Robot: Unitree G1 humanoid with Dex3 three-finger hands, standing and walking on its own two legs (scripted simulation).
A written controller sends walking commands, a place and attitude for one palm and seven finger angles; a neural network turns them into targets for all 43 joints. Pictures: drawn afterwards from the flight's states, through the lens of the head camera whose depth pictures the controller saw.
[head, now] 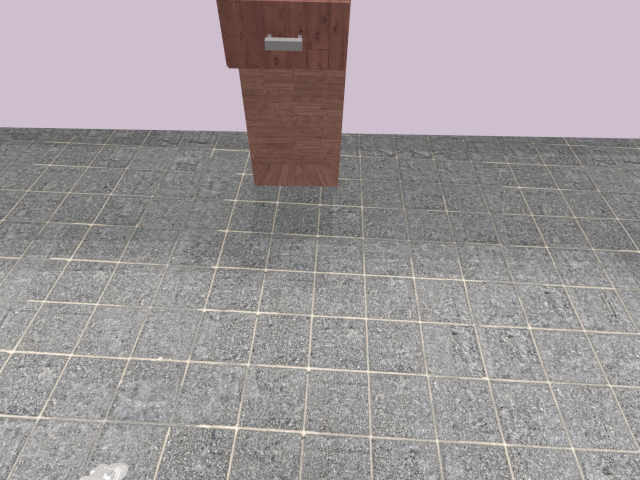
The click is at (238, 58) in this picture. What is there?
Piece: drawer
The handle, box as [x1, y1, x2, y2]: [264, 34, 301, 50]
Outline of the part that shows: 265,37 265,49 301,50 301,35 298,35 297,38 276,38 268,34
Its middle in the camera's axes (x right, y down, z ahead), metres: -0.11 -0.56 +1.09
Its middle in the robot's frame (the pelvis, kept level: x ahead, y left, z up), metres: +1.19 +0.17 +0.04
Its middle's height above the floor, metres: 0.81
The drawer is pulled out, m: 0.30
